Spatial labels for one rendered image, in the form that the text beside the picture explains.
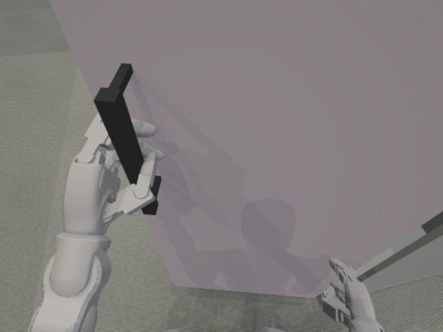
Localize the robot left hand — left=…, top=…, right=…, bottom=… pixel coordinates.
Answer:
left=62, top=112, right=165, bottom=235

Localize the robot right forearm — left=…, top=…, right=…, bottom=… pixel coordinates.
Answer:
left=349, top=317, right=385, bottom=332

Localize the robot left forearm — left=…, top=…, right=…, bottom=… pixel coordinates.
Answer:
left=27, top=232, right=111, bottom=332

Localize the handle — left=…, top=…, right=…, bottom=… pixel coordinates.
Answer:
left=94, top=63, right=161, bottom=215

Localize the fridge door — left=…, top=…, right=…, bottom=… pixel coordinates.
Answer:
left=49, top=0, right=443, bottom=298

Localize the robot right hand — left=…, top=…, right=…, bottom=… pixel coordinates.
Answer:
left=322, top=257, right=377, bottom=328

